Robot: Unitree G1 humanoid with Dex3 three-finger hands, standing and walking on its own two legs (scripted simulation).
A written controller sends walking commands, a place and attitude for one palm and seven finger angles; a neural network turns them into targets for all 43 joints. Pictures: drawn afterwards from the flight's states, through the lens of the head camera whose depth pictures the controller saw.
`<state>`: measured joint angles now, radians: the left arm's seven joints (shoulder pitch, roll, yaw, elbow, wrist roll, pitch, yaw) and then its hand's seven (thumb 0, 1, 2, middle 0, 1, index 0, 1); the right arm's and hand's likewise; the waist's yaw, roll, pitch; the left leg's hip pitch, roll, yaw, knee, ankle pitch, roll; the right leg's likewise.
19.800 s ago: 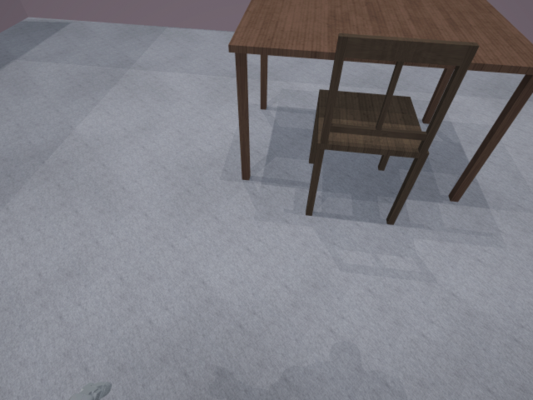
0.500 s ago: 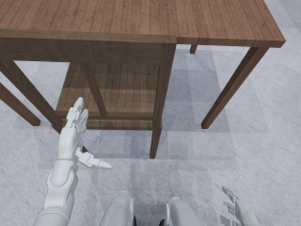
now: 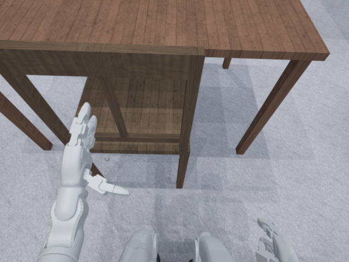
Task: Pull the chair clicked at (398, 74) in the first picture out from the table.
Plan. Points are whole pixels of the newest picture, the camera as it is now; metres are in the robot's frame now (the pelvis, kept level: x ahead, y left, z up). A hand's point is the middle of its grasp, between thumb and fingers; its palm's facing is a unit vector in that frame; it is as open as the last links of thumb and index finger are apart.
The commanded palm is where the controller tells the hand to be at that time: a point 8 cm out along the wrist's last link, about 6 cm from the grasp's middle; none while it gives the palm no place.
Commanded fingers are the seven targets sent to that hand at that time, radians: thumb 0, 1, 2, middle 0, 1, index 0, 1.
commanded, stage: aim the fingers beside a spindle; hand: left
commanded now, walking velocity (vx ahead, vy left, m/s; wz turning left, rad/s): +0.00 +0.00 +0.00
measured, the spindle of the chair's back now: (115, 110) +0.48 +0.17 +0.00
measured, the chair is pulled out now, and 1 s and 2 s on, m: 0.00 0.00 0.00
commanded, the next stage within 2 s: push the fingers through the gap in 0.34 s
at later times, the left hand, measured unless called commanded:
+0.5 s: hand (115, 171) +0.32 +0.15 -0.01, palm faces -0.03 -1.00 +0.02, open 16.9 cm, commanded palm +0.31 +0.21 +0.02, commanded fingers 0.00 -0.50 0.30 -0.06 -0.08 -0.06 -0.08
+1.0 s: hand (111, 138) +0.38 +0.16 +0.03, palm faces +0.04 -1.00 -0.04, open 16.9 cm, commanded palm +0.36 +0.21 +0.02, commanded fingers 0.00 -0.50 0.30 -0.06 -0.08 -0.06 -0.08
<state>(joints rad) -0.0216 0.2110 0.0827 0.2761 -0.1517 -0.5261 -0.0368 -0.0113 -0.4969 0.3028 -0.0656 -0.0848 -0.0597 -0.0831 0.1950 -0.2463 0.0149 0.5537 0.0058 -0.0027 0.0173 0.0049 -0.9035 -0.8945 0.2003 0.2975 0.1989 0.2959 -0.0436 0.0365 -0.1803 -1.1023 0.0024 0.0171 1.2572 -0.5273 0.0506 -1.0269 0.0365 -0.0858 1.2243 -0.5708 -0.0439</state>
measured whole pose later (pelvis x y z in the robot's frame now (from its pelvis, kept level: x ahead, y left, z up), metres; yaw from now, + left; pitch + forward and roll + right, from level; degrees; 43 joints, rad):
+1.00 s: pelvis +0.00 +0.00 -0.01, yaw +0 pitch +23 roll -3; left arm -0.28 0.23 0.15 0.55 -0.14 -0.52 -0.05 -0.01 -0.50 0.30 -0.06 -0.08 -0.06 -0.08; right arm 0.22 -0.25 0.02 0.60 0.00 0.00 0.01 0.00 -0.90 -0.89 0.20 0.30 0.20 0.30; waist -0.07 0.03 -0.18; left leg -1.15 0.01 0.02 1.28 -0.53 0.05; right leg -1.07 0.04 -0.09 1.24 -0.57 -0.04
